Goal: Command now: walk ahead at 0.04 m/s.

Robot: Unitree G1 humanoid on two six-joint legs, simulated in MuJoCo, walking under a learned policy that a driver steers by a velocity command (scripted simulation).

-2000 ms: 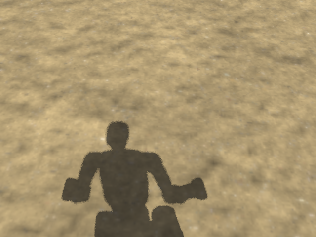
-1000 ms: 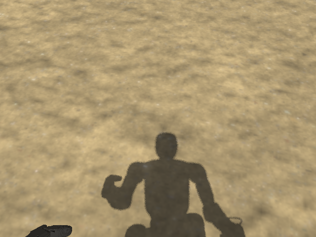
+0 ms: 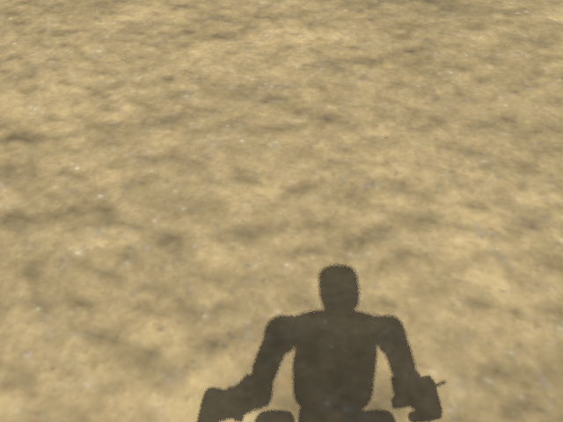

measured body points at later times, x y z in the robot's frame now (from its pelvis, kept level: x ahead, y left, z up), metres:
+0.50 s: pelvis +0.04 -0.02 +0.00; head +0.05 -0.02 +0.45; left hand +0.12 +0.24 -0.13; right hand +0.12 -0.29 -0.14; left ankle +0.05 +0.11 -0.73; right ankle +0.02 -0.14 -0.73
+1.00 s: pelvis +0.10 +0.02 +0.00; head +0.11 +0.04 +0.45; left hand +0.15 +0.28 -0.15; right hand +0.09 -0.25 -0.13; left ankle +0.06 +0.11 -0.73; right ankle +0.04 -0.13 -0.67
